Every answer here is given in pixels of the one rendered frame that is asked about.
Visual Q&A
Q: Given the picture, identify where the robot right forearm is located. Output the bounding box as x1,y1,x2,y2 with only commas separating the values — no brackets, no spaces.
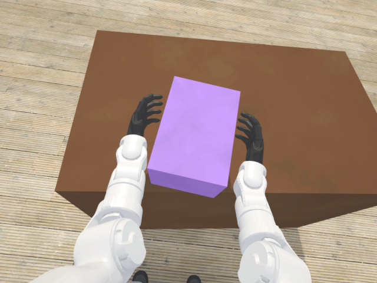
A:
233,161,298,257

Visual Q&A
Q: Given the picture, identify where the carton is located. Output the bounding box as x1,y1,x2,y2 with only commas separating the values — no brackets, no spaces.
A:
147,76,240,198

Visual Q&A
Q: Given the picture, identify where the robot left forearm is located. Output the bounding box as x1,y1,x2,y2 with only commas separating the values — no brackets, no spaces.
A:
74,134,147,265

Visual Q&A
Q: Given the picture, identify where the robot left upper arm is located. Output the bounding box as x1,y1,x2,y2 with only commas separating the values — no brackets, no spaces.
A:
29,218,146,283

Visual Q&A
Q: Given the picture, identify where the left robot hand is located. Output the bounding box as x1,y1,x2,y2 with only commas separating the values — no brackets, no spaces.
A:
127,93,163,137

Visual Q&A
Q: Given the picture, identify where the right robot hand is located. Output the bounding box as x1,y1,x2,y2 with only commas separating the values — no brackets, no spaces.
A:
235,113,264,164

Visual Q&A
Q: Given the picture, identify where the robot left foot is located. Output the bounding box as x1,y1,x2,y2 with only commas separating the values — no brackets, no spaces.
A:
132,271,148,283

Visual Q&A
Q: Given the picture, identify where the robot right upper arm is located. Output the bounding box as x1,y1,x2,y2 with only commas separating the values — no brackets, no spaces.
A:
237,241,312,283

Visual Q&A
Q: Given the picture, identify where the pedestal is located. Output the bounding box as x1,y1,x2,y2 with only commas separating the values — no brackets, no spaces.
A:
55,30,377,229

